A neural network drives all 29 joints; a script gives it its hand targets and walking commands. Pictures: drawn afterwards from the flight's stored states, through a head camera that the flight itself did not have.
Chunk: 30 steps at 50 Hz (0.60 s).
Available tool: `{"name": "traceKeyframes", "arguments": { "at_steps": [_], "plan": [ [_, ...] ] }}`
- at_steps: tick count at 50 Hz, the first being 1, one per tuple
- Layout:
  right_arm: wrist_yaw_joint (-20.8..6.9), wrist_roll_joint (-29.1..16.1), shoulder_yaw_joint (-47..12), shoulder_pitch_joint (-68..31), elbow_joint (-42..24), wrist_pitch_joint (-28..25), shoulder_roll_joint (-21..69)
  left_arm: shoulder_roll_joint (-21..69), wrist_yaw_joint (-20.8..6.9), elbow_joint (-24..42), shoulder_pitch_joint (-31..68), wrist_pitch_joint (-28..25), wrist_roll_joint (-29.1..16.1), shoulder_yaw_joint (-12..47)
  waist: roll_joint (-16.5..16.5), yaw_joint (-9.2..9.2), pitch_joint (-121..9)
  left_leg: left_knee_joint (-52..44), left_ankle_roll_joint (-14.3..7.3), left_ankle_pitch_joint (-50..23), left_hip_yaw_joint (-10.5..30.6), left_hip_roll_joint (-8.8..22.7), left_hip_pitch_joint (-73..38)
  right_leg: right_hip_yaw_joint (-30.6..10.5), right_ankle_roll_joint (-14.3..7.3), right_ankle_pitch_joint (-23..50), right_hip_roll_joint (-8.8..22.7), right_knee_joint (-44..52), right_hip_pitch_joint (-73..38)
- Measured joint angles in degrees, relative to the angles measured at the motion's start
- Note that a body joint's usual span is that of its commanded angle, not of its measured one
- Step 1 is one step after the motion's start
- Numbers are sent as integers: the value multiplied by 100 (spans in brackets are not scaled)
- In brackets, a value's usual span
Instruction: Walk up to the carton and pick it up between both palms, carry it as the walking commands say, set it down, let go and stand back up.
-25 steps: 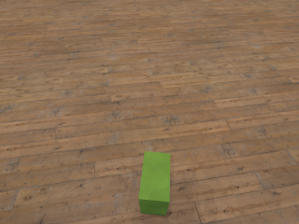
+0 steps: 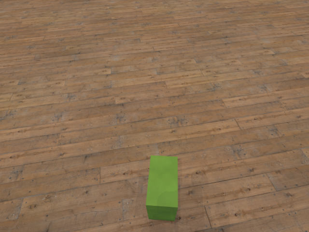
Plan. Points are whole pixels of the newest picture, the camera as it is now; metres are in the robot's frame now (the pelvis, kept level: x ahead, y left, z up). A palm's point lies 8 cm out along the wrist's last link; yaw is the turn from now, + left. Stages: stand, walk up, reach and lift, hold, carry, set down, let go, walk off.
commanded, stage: walk up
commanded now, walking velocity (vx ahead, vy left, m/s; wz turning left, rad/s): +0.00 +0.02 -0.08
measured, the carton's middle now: (162, 188) +0.44 +0.00 -0.63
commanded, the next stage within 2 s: stand in 0.90 s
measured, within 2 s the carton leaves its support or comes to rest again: neither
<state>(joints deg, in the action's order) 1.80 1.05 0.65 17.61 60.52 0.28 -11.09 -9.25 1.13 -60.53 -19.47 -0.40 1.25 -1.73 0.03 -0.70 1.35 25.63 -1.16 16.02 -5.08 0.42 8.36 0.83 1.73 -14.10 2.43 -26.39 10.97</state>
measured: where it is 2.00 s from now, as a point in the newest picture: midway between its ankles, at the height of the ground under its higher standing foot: outside the picture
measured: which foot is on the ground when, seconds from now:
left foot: down 0.00-1.00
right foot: down 0.00-1.00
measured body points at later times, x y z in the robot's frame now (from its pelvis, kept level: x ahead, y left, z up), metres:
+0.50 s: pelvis +0.00 +0.01 +0.00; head +0.01 +0.01 +0.45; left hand +0.03 +0.24 -0.16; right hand +0.01 -0.23 -0.16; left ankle -0.02 +0.10 -0.74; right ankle +0.00 -0.14 -0.74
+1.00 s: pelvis +0.00 +0.01 +0.00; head +0.01 +0.01 +0.45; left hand +0.04 +0.24 -0.16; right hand +0.02 -0.23 -0.15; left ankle -0.02 +0.10 -0.74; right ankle +0.00 -0.14 -0.74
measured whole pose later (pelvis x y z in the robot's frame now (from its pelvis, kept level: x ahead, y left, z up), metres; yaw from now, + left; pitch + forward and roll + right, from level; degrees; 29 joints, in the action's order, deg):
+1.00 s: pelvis +0.00 +0.01 +0.00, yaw -2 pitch -2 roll +0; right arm 2.4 1.4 0.2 16.1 58.9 0.9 -10.6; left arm -9.6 1.7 -59.0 -15.3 0.7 1.4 -1.8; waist -0.6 -0.5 1.6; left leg 26.9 -1.9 17.6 -7.2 0.2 7.7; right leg -0.4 2.6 -15.3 3.2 -28.5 11.6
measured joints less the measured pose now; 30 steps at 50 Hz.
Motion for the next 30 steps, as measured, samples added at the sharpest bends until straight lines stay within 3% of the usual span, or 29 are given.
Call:
{"name": "traceKeyframes", "arguments": {
  "at_steps": [19,30],
  "plan": [
    [36,18,-53,-53,-20,-6,65,-112,62,167,464,65,-18,-75,-103,28,-1,17,-68,73,-152,-56,-82,-130,75,-85,67,-145,31],
    [9,11,-59,-55,-118,25,11,23,6,67,250,59,36,24,44,32,79,74,-43,137,-163,-13,-25,-117,61,-113,38,-159,81]
  ]
}}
